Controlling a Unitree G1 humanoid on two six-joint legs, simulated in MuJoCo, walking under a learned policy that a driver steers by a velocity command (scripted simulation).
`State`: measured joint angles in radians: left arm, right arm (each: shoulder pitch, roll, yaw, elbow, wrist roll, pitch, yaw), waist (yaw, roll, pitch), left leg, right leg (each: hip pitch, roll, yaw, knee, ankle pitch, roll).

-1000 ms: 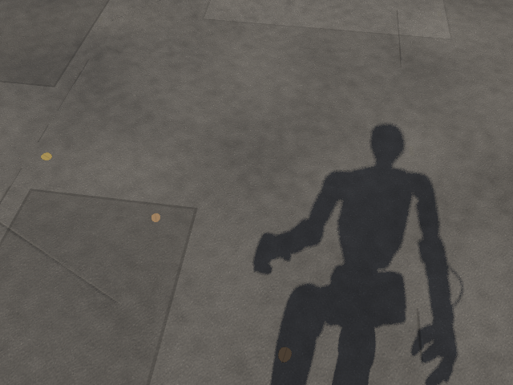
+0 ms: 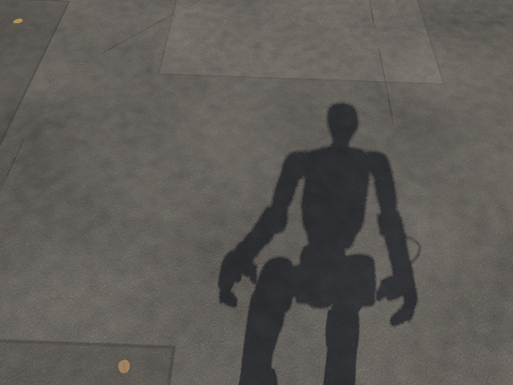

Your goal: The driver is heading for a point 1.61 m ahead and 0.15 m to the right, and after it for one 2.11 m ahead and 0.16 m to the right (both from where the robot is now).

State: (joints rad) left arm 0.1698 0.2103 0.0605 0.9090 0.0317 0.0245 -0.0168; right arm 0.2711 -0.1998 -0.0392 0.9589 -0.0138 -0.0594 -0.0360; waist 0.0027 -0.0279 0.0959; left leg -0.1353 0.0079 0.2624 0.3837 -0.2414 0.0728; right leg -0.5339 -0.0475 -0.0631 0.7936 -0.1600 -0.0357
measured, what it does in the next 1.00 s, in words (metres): steps on the spot: right foot, then left foot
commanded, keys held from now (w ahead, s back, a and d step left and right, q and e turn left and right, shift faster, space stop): e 0.20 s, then no key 0.80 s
